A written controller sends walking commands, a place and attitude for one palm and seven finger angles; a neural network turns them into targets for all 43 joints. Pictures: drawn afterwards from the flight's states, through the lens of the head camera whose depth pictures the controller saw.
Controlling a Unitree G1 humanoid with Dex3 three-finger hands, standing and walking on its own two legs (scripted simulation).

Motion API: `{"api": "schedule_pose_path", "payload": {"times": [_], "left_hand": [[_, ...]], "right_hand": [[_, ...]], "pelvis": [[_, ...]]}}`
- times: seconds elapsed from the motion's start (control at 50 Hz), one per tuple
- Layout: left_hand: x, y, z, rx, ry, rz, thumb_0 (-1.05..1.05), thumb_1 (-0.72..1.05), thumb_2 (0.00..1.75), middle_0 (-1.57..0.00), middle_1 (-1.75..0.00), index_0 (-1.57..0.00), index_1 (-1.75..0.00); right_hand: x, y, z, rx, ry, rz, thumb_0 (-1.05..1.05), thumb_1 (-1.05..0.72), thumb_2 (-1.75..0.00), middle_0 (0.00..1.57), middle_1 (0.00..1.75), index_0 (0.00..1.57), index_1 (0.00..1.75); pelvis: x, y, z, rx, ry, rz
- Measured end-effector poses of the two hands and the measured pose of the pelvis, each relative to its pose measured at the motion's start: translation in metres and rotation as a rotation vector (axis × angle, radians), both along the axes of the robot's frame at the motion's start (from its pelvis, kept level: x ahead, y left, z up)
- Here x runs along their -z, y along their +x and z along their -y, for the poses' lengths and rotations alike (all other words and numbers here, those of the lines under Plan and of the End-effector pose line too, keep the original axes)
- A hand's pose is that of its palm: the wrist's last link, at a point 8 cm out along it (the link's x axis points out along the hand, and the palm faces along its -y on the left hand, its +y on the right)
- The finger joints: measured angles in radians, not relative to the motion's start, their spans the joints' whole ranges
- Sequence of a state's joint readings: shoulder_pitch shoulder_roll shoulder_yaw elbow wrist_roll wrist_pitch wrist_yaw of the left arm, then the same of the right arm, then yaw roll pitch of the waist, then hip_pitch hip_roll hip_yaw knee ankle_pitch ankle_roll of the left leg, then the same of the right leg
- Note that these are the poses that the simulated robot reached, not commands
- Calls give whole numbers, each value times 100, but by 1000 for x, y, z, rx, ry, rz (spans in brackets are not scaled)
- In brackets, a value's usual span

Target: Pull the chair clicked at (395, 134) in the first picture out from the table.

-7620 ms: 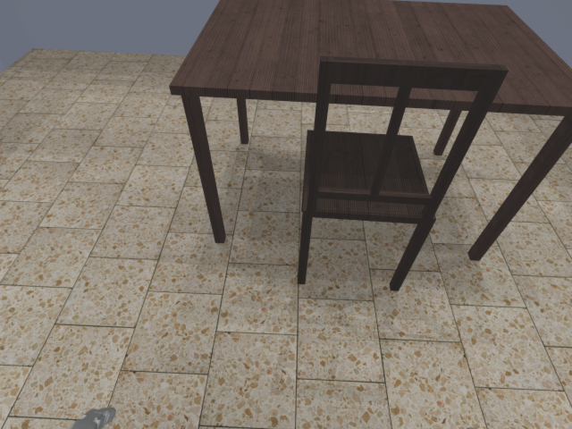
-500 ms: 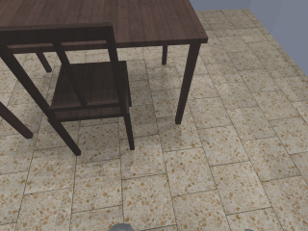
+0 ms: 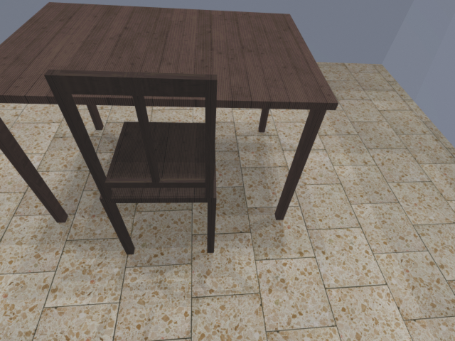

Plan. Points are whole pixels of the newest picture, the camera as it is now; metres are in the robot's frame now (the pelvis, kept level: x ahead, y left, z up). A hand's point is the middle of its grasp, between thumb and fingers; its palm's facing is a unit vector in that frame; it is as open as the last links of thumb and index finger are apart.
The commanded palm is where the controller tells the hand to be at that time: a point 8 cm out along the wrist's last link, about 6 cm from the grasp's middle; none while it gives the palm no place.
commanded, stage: take the last steps up to it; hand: left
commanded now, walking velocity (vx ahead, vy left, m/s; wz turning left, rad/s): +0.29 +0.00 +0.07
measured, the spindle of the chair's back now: (148, 143) +0.64 +0.25 -0.08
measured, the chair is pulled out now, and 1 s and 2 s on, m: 0.00 0.00 0.00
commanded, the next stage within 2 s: come to a stop and stand still in 0.54 s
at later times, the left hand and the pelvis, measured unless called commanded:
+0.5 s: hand out of the picture +0.10 +0.13 -0.16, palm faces +0.11 -0.96 -0.24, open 7.2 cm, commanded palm none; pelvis +0.12 -0.06 +0.00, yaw +3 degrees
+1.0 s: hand (148, 325) +0.19 +0.17 -0.19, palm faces +0.10 -0.97 -0.21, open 7.4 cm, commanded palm none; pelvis +0.19 -0.02 +0.00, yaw +1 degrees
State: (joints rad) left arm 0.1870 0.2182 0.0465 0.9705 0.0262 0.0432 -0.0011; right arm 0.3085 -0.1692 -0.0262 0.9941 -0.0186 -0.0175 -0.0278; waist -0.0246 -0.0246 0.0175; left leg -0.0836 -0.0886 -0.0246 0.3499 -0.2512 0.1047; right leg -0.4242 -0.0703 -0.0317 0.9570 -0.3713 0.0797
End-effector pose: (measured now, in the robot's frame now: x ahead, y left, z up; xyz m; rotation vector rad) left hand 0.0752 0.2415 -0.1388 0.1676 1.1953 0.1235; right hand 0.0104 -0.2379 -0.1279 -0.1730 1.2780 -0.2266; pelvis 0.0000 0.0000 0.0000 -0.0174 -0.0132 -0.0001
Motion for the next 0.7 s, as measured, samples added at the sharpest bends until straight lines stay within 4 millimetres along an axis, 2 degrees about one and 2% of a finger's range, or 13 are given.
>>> {"api": "schedule_pose_path", "payload": {"times": [0.1,0.16,0.22,0.28,0.32,0.36,0.44,0.5,0.6,0.7], "left_hand": [[-7,34,20,37,-2,35,0,91,90,-20,-29,-19,-29],[-11,57,36,52,0,59,0,91,90,-20,-29,-19,-29],[-10,78,53,57,7,87,0,91,90,-20,-29,-20,-29],[-6,84,66,29,10,109,0,91,90,-20,-29,-20,-29],[-7,75,72,-11,5,92,0,91,90,-20,-29,-20,-29],[-8,62,73,-65,14,50,-1,92,89,-20,-29,-20,-29],[-11,34,66,-117,47,-67,-1,95,89,-20,-29,-20,-29],[-11,16,68,-140,37,-156,-1,95,90,-20,-29,-20,-29],[-8,-4,74,-197,-9,-271,0,93,90,-20,-29,-20,-29],[5,-9,73,-254,-63,-367,0,92,90,-20,-29,-20,-29]], "right_hand": [[10,-47,3,58,33,-142,0,-92,-90,20,30,20,30],[16,-69,6,85,63,-233,0,-91,-90,20,30,20,30],[24,-78,12,103,95,-306,0,-91,-90,20,30,20,30],[32,-71,20,91,121,-348,0,-91,-90,20,30,20,30],[31,-51,27,73,127,-337,0,-91,-90,20,30,20,30],[29,-21,35,55,124,-297,0,-91,-90,20,30,20,30],[26,47,45,17,112,-183,0,-91,-90,20,30,19,30],[24,99,46,-17,106,-107,0,-91,-90,20,30,19,30],[22,185,31,-96,101,-12,0,-92,-90,19,30,19,30],[20,268,0,-179,83,84,0,-92,-90,19,30,19,30]], "pelvis": [[1,17,10,-14,16,-1],[3,30,20,-16,24,-1],[10,46,34,-13,35,3],[16,60,47,-34,19,17],[12,70,52,-44,16,22],[7,80,56,-45,20,20],[0,101,59,-52,21,3],[-2,117,56,-54,20,-9],[-1,146,43,-56,16,-21],[9,180,20,-55,6,-20]]}}
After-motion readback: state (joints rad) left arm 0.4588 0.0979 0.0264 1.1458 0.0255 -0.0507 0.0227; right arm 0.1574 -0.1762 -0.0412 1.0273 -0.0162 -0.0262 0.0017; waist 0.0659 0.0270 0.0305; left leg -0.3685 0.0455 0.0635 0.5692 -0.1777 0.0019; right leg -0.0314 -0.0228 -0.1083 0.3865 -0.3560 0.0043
